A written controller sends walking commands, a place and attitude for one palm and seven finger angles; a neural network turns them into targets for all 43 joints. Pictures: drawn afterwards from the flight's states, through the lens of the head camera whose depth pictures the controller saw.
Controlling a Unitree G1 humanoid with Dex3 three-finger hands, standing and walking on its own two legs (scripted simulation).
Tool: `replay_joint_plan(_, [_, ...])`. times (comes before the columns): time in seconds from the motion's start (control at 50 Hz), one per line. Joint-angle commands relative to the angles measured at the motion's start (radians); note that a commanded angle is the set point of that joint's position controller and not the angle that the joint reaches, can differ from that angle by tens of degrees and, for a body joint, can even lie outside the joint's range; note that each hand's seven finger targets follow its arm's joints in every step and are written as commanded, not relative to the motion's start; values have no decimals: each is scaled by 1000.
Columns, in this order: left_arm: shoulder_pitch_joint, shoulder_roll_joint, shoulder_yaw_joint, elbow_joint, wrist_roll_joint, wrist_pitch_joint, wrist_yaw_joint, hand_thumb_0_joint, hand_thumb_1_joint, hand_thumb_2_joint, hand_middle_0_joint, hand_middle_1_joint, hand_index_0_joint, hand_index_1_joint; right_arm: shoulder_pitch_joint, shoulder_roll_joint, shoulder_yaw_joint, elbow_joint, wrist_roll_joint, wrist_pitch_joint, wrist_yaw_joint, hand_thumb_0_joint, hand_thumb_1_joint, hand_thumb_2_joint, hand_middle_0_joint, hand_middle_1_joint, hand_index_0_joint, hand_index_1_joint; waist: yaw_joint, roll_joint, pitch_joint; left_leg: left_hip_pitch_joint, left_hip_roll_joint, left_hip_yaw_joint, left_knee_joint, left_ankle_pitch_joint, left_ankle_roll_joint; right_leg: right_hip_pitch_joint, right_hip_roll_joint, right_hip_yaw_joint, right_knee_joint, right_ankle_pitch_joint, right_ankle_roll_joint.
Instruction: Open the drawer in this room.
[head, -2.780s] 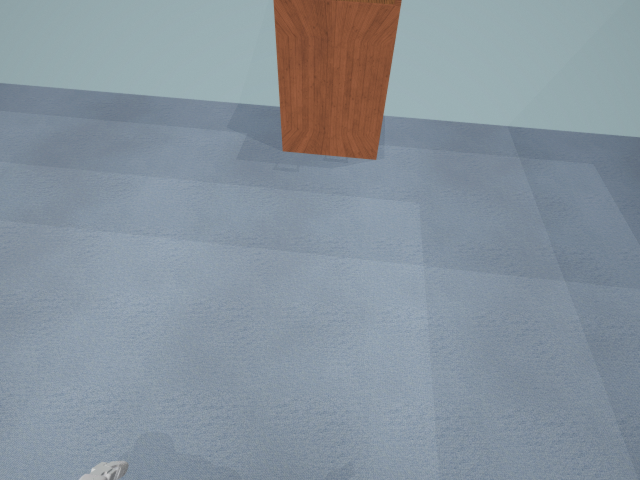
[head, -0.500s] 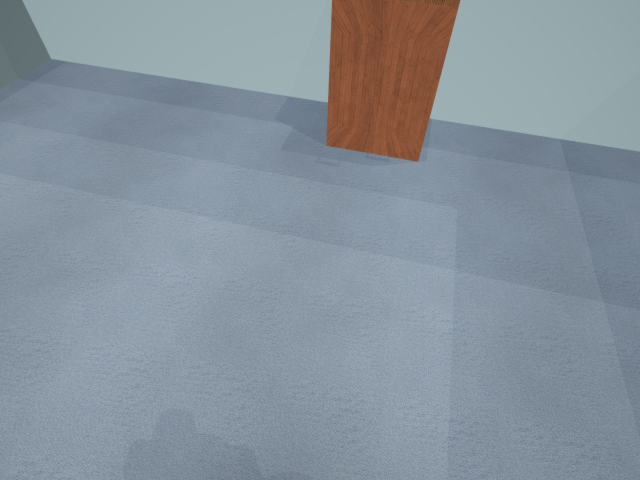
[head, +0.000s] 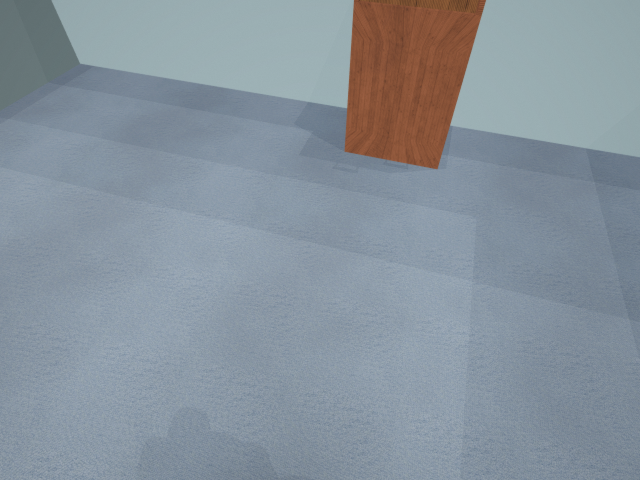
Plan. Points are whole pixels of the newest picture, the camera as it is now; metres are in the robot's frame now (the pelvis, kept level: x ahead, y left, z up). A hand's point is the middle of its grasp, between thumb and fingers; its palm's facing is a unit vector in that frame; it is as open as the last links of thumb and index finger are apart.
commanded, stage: stand and wait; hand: left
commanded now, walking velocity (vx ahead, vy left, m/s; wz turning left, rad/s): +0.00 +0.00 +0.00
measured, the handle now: out of the picture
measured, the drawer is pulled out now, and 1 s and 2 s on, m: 0.00 0.00 0.00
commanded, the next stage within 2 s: turn or walk to find it in 0.14 s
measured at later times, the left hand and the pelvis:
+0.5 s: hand out of the picture +0.01 +0.18 -0.18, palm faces +0.07 -0.98 -0.20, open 7.4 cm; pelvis +0.00 +0.00 +0.00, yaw +2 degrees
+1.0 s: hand out of the picture -0.01 +0.19 -0.19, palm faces +0.09 -0.98 -0.17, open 7.4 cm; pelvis +0.04 +0.01 -0.01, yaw +2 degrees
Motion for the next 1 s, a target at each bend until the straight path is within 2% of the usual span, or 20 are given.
replay_joint_plan(0.0, [43,121,25,-33,2,-18,12,0,900,900,-200,-300,-200,-300,56,-110,-13,-11,-4,-14,-13,0,-900,-900,200,300,200,300,0,-34,36,29,96,-61,-50,199,29,-47,-116,99,-126,154,-9])
replay_joint_plan(0.06, [48,125,26,-28,1,-19,10,0,900,900,-200,-300,-200,-300,52,-114,-9,-3,-4,-16,-15,0,-900,-900,200,300,200,300,2,-6,39,30,97,-64,-58,202,31,-39,-114,99,-130,154,-11])
replay_joint_plan(0.12, [52,127,27,-25,0,-22,11,0,900,900,-200,-300,-200,-300,52,-118,-11,1,-4,-18,-17,0,-900,-900,200,300,200,300,1,-13,9,49,100,-54,-48,225,29,-13,-118,96,-125,207,-14])
replay_joint_plan(0.16, [59,117,30,-29,-1,-16,15,0,900,900,-200,-300,-200,-300,59,-102,-8,1,-4,-13,-16,0,-900,-900,200,300,200,300,3,-18,10,20,96,-52,-27,252,26,9,-127,81,-101,246,-12])
replay_joint_plan(0.22, [53,135,46,-49,0,-3,20,0,900,900,-200,-300,-200,-300,57,-104,-16,-17,-6,1,-15,0,-900,-900,200,300,200,300,10,-37,24,-58,86,-33,32,208,21,24,-166,80,-88,225,-24])
replay_joint_plan(0.28, [36,137,45,-56,2,-4,19,0,900,900,-200,-300,-200,-300,67,-92,-17,-20,-8,5,-16,0,-900,-900,200,300,200,300,1,-64,21,-33,82,-12,67,169,14,-15,-197,101,-103,215,-50])
replay_joint_plan(0.34, [19,123,41,-58,1,-2,16,0,900,900,-200,-300,-200,-300,85,-89,-14,-12,-9,1,-15,0,-900,-900,200,300,200,300,-4,-7,39,-20,97,-58,23,200,26,-40,-150,71,-72,159,-32])
replay_joint_plan(0.4, [45,112,39,-43,0,0,15,0,900,900,-200,-300,-200,-300,67,-105,-11,-12,-7,-5,-15,0,-900,-900,200,300,200,300,17,36,51,-73,113,-127,-35,182,48,-1,-107,51,-65,87,-11])
replay_joint_plan(0.56, [47,126,39,-33,0,-11,10,0,900,900,-200,-300,-200,-300,63,-123,-14,-12,-6,-16,-16,0,-900,-900,200,300,200,300,12,16,2,-16,103,-113,-47,202,45,19,-116,61,-92,125,-14])
replay_joint_plan(0.72, [24,153,40,-29,2,-17,7,0,900,900,-200,-300,-200,-300,37,-158,-16,-9,-4,-21,-16,0,-900,-900,200,300,200,300,8,0,20,18,106,-105,-67,202,45,5,-112,68,-116,126,-14])
replay_joint_plan(0.74, [43,115,31,-16,1,-15,7,0,900,900,-200,-300,-200,-300,55,-117,-5,5,-7,-18,-15,0,-900,-900,200,300,200,300,6,0,1,22,104,-95,-73,130,39,16,-111,71,-130,54,-10])
replay_joint_plan(0.78, [72,113,33,-1,7,-4,-1,0,900,900,-200,-300,-200,-300,75,-103,-3,10,-17,-8,-13,0,-900,-900,200,300,200,300,9,-29,53,-43,75,-60,-55,-130,33,-18,-113,110,-161,-182,-26])
replay_joint_plan(0.8, [86,124,40,0,12,0,-6,0,900,900,-200,-300,-200,-300,75,-102,-8,2,-22,-4,-10,0,-900,-900,200,300,200,300,15,-65,88,-98,60,-37,-20,-227,33,-32,-127,146,-190,-289,-44])
replay_joint_plan(0.84, [112,159,58,-7,15,-2,-11,0,900,900,-200,-300,-200,-300,64,-96,-15,-22,-26,-8,-5,0,-900,-900,200,300,200,300,27,-162,131,-189,42,68,140,-222,24,-24,-213,269,-268,-407,-100])
replay_joint_plan(0.86, [128,171,63,-8,14,-8,-12,0,900,900,-200,-300,-200,-300,44,-100,-22,-39,-28,-12,-1,0,-900,-900,200,300,200,300,34,-163,161,-214,60,104,216,-199,21,-40,-265,327,-300,-416,-133])
replay_joint_plan(0.9, [153,171,71,-4,16,-23,-13,0,900,900,-200,-300,-200,-300,13,-98,-30,-62,-26,-24,9,0,-900,-900,200,300,200,300,34,-97,176,-245,104,131,277,-225,16,-36,-306,346,-293,-331,-176])
replay_joint_plan(0.92, [141,177,74,-6,19,-30,-13,0,900,900,-200,-300,-200,-300,17,-88,-31,-70,-22,-32,14,0,-900,-900,200,300,200,300,21,-85,180,-232,119,139,247,-231,13,-40,-306,316,-268,-262,-179])
replay_joint_plan(0.94, [125,171,74,-9,21,-32,-13,0,900,900,-200,-300,-200,-300,41,-76,-29,-64,-19,-37,14,0,-900,-900,200,300,200,300,3,-76,170,-174,118,149,174,-202,12,-51,-285,244,-209,-137,-161])
replay_joint_plan(0.96, [115,156,70,-10,17,-32,-13,0,900,900,-200,-300,-200,-300,95,-65,-24,-46,-16,-40,11,0,-900,-900,200,300,200,300,-18,-60,143,-66,104,167,80,-128,15,-86,-243,166,-129,-14,-128])
replay_joint_plan(0.98, [117,125,62,-10,12,-28,-14,0,900,900,-200,-300,-200,-300,174,-76,-22,-14,-16,-47,4,0,-900,-900,200,300,200,300,-41,11,112,68,109,131,-7,-23,31,-139,-163,66,0,76,-78])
